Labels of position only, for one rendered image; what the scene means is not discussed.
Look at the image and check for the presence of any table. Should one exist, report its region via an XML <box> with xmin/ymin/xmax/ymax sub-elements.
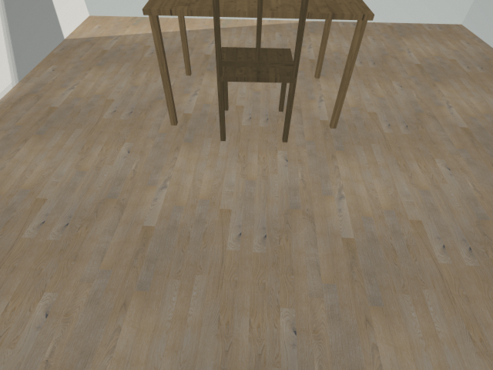
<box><xmin>143</xmin><ymin>0</ymin><xmax>374</xmax><ymax>129</ymax></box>

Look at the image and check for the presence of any chair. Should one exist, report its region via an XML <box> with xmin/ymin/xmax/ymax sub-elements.
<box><xmin>213</xmin><ymin>0</ymin><xmax>309</xmax><ymax>143</ymax></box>

